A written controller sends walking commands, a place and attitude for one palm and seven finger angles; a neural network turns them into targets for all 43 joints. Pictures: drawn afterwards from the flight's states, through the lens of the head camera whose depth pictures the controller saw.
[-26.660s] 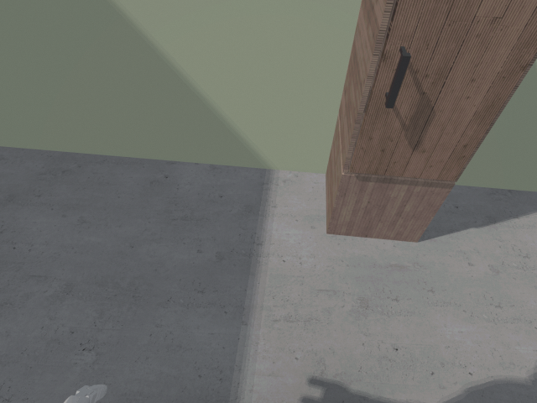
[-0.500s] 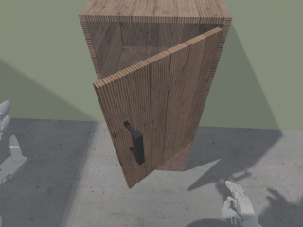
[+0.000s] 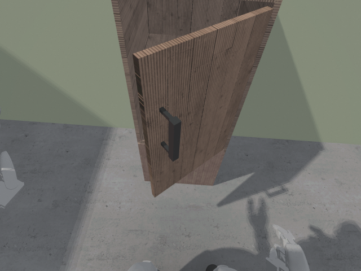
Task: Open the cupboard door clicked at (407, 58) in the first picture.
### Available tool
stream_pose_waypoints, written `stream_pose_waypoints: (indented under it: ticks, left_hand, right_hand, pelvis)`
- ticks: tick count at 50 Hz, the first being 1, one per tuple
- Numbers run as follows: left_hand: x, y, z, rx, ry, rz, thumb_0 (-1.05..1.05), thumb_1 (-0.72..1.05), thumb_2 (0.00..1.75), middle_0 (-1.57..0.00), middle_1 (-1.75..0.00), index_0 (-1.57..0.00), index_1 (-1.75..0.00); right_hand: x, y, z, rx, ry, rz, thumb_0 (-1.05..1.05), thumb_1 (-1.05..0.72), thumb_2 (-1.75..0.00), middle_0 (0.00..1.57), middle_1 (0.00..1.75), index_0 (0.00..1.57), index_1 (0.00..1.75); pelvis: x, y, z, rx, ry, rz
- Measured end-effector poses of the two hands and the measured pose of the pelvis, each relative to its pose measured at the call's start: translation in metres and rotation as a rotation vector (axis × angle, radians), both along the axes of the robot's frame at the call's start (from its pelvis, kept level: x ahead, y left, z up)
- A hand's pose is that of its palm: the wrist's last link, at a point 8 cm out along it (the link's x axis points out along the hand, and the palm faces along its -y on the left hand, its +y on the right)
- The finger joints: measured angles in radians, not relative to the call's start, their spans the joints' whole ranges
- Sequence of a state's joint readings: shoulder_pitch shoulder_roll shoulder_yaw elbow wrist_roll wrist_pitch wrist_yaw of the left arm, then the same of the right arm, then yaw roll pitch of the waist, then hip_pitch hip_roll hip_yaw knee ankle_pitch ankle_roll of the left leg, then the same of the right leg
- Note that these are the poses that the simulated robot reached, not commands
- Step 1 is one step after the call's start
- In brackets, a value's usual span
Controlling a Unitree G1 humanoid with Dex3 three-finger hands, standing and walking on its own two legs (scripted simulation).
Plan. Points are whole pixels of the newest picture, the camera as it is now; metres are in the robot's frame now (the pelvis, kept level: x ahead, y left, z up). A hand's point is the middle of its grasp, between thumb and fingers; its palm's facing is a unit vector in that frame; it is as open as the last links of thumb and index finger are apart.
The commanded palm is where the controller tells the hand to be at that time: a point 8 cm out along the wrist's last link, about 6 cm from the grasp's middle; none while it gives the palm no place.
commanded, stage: step back with the hand held close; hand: left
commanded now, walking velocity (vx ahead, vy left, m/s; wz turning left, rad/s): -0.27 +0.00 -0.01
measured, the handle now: (169, 135) +0.41 +0.06 +0.05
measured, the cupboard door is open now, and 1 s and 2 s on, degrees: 41 41 41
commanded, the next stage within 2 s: stop stepping back and stand still in 0.44 s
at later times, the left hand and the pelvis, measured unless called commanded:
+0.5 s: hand out of the picture +0.12 +0.29 +0.18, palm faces +0.44 -0.77 -0.47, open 7.4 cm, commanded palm +0.05 +0.32 +0.19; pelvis -0.08 +0.02 +0.02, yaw +2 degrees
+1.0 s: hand out of the picture +0.04 +0.27 +0.17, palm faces +0.44 -0.80 -0.41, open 7.4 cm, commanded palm -0.03 +0.30 +0.19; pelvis -0.18 +0.00 +0.01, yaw -1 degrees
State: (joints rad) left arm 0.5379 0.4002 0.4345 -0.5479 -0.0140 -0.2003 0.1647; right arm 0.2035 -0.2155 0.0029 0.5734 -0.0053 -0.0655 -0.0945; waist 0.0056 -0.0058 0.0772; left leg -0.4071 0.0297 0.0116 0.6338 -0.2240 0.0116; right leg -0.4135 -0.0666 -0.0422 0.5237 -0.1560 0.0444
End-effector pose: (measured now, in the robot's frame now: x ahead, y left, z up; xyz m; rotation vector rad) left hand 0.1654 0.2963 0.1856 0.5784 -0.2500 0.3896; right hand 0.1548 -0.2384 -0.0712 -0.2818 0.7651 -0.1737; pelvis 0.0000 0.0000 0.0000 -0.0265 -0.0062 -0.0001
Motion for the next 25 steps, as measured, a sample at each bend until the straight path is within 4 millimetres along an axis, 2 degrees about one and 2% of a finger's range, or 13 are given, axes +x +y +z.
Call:
stream_pose_waypoints:
  ticks: [5, 8, 13, 16, 19, 22, 25]
  left_hand:
    - [-0.014, 0.009, 0.007, 0.045, -0.016, 0.016, 0.01, 0.89, 0.90, -0.21, -0.30, -0.21, -0.31]
    - [-0.029, 0.010, 0.011, 0.084, -0.033, 0.040, 0.01, 0.89, 0.90, -0.21, -0.30, -0.21, -0.31]
    - [-0.044, 0.004, 0.005, 0.028, -0.008, 0.020, 0.01, 0.89, 0.90, -0.21, -0.30, -0.21, -0.31]
    - [-0.052, 0.008, 0.001, 0.004, 0.010, -0.008, 0.01, 0.89, 0.90, -0.21, -0.30, -0.21, -0.31]
    - [-0.061, 0.020, 0.000, 0.011, 0.017, -0.014, 0.01, 0.88, 0.90, -0.22, -0.30, -0.21, -0.31]
    - [-0.073, 0.030, 0.006, 0.013, 0.019, 0.005, 0.01, 0.88, 0.90, -0.22, -0.30, -0.21, -0.31]
    - [-0.090, 0.032, 0.013, -0.008, -0.006, 0.014, 0.02, 0.89, 0.90, -0.21, -0.30, -0.21, -0.31]
  right_hand:
    - [-0.018, 0.007, 0.000, 0.011, 0.006, 0.003, 0.01, -0.90, -0.90, 0.20, 0.30, 0.20, 0.30]
    - [-0.019, 0.010, -0.002, 0.025, -0.003, 0.039, 0.01, -0.90, -0.90, 0.20, 0.30, 0.21, 0.30]
    - [-0.016, 0.011, -0.004, 0.029, -0.013, 0.064, 0.01, -0.90, -0.89, 0.20, 0.30, 0.21, 0.30]
    - [-0.018, 0.014, 0.003, 0.012, -0.024, 0.047, 0.01, -0.90, -0.89, 0.20, 0.30, 0.21, 0.30]
    - [-0.022, 0.021, 0.012, -0.012, -0.039, 0.044, 0.01, -0.90, -0.90, 0.20, 0.30, 0.20, 0.30]
    - [-0.030, 0.032, 0.024, -0.012, -0.069, 0.071, 0.01, -0.90, -0.90, 0.20, 0.30, 0.20, 0.30]
    - [-0.042, 0.041, 0.033, 0.006, -0.089, 0.096, 0.01, -0.90, -0.90, 0.20, 0.30, 0.20, 0.30]
  pelvis:
    - [-0.010, 0.000, 0.001, -0.016, -0.006, 0.049]
    - [-0.013, -0.005, -0.001, -0.005, 0.021, 0.054]
    - [-0.033, -0.002, 0.000, -0.014, 0.014, 0.042]
    - [-0.040, 0.007, 0.001, -0.015, 0.020, 0.044]
    - [-0.054, 0.013, 0.003, -0.004, 0.023, 0.045]
    - [-0.069, 0.015, 0.011, -0.027, 0.029, 0.044]
    - [-0.082, 0.015, 0.017, -0.046, 0.039, 0.027]
